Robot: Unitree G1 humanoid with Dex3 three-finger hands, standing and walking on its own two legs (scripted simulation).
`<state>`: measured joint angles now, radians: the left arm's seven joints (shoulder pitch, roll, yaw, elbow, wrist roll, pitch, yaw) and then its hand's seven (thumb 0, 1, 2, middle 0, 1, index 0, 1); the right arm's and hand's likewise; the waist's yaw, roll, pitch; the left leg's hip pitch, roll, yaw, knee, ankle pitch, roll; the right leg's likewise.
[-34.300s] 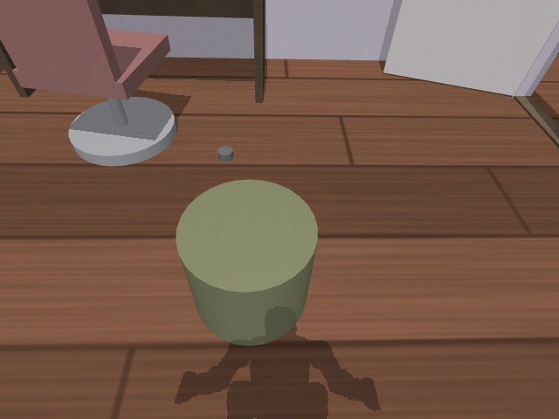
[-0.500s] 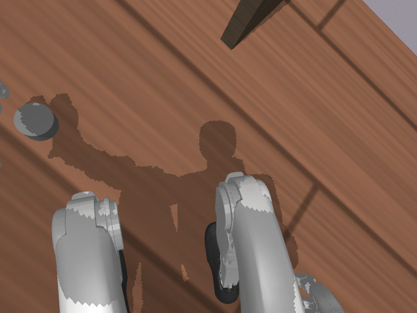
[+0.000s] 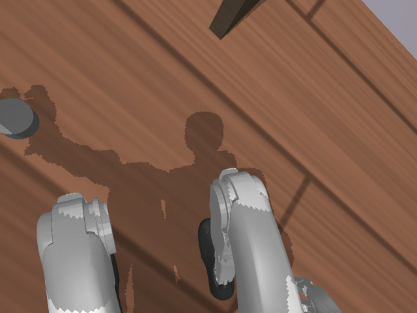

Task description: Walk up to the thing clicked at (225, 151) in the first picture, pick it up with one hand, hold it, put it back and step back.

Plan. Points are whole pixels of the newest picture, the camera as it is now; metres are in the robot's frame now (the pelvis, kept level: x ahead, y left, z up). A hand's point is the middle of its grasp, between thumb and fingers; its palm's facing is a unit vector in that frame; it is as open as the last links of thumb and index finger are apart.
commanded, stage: rise first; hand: left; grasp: from above
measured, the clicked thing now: (15, 119) +0.50 +0.32 -0.30
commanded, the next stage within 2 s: approach in 1.48 s
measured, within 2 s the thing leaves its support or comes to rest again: neither
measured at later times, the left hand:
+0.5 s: hand out of the picture +0.45 +0.36 -0.18, palm faces -0.46 -0.11 -0.88, open 14.1 cm
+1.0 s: hand out of the picture +0.45 +0.36 -0.18, palm faces -0.45 -0.10 -0.89, open 14.0 cm
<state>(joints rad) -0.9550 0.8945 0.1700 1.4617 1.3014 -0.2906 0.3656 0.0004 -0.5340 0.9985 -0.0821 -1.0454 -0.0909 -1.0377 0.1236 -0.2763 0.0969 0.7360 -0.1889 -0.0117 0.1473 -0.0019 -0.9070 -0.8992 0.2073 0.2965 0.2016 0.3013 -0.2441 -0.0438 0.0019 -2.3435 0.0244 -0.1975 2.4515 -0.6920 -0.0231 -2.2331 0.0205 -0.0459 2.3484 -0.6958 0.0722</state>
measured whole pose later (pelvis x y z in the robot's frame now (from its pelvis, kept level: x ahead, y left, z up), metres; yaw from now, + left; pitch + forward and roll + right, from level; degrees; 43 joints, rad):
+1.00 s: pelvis +0.00 +0.01 +0.00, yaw -2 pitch +31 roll -12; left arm -0.99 0.97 0.17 1.48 1.32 -0.29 0.35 0.00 -0.54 1.02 -0.14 -0.97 -0.12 -0.99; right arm 0.12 -0.28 0.15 0.70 -0.19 -0.02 0.17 0.00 -0.91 -0.90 0.21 0.30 0.20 0.30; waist -0.27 -0.05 0.03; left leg -2.36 0.02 -0.21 2.47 -0.68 0.00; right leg -2.23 0.02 -0.06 2.34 -0.68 0.07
